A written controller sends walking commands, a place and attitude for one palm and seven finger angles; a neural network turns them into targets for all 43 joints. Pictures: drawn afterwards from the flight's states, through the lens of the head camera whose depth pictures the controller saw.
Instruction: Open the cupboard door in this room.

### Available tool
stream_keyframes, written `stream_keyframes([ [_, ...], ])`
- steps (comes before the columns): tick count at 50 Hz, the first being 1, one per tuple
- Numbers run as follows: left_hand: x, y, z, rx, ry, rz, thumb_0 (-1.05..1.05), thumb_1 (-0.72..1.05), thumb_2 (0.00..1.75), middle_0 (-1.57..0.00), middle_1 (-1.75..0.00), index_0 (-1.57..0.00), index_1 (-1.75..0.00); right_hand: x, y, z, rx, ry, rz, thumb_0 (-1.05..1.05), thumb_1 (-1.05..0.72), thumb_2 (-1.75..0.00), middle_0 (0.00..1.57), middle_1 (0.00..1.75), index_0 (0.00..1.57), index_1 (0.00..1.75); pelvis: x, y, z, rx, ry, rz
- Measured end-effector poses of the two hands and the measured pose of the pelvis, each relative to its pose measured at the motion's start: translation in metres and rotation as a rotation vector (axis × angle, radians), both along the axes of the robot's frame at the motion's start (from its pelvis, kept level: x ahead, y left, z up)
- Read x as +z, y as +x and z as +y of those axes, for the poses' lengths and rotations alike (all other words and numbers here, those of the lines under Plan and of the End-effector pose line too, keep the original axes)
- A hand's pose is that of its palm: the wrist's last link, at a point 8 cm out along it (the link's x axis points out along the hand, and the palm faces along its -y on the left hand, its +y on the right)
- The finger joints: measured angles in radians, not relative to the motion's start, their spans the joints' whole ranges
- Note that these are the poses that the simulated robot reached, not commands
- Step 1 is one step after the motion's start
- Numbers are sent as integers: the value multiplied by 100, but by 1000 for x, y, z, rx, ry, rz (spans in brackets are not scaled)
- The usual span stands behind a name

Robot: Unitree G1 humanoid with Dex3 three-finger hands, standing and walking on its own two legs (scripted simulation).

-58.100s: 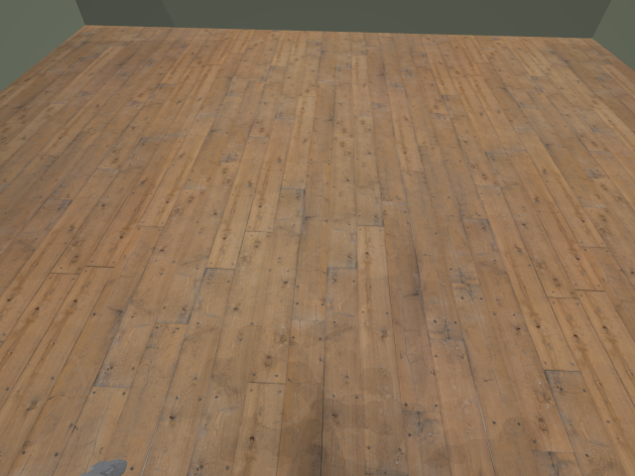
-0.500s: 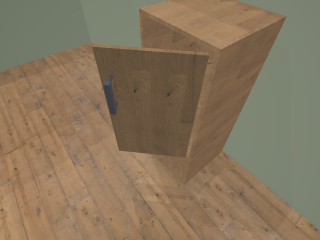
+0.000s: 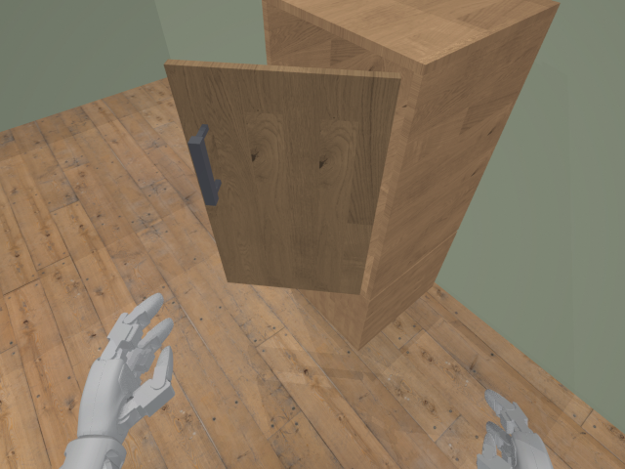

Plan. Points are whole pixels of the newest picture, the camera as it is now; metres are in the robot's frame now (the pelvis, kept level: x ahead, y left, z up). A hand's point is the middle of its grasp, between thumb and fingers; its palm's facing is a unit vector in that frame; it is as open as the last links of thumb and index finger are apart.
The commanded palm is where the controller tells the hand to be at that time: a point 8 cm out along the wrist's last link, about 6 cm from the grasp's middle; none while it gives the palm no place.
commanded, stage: raise the hand with hooked fingers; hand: left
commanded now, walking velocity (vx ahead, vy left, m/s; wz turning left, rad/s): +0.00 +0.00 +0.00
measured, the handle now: (207, 166) +0.60 +0.21 +0.04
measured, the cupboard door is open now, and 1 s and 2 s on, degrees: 44 44 44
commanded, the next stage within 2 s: move the hooked fingers beside the handle in 1.84 s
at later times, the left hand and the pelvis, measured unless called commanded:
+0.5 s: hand (140, 399) +0.21 +0.22 +0.00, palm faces -0.08 -1.00 -0.04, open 10.6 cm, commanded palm +0.18 +0.28 +0.01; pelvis -0.02 +0.00 -0.05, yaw +0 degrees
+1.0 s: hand (97, 365) +0.23 +0.27 +0.03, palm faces -0.04 -1.00 -0.06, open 13.5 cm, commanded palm +0.22 +0.32 +0.04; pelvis -0.01 +0.02 -0.03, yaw +0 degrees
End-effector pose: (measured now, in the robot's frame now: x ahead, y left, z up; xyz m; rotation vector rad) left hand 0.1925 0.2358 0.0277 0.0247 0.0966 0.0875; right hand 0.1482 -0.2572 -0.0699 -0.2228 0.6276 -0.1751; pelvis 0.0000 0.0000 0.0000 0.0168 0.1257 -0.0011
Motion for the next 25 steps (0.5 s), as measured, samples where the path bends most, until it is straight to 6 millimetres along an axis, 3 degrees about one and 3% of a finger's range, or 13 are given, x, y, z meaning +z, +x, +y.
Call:
stream_keyframes([
  [3,-15,-7,-6,-151,15,-95,1,74,82,-21,-42,-21,-42,8,32,-8,49,-36,-131,1,-91,-90,20,30,20,30,-22,-7,-4,-7,2,46],
  [6,-41,-26,0,-177,-20,-59,1,66,79,-22,-46,-22,-46,11,56,-9,81,-63,-210,1,-91,-90,20,30,20,30,-41,-11,-6,-5,1,74],
  [9,-56,-44,12,-111,-47,-13,1,59,76,-23,-50,-22,-50,7,69,-3,106,-74,-234,1,-91,-90,20,30,20,30,-53,-13,-7,5,-14,83],
  [11,-55,-50,20,-73,-35,-14,1,54,74,-23,-53,-23,-53,0,71,5,123,-72,-218,1,-91,-90,20,30,20,30,-57,-14,-7,13,-29,84],
  [15,-41,-43,26,-88,14,-69,1,45,70,-23,-59,-23,-59,-24,58,26,151,-39,-136,1,-91,-90,20,30,20,30,-61,-19,-6,29,-55,85],
  [19,-32,-21,27,-160,22,-63,1,35,66,-24,-65,-23,-65,-46,30,42,134,19,-34,1,-91,-90,20,30,20,30,-58,-23,-3,31,-65,89],
  [25,-22,-1,38,-171,15,5,1,21,60,-25,-74,-25,-74,-54,-17,47,53,66,72,1,-90,-90,21,30,21,30,-47,-23,4,14,-55,91],
])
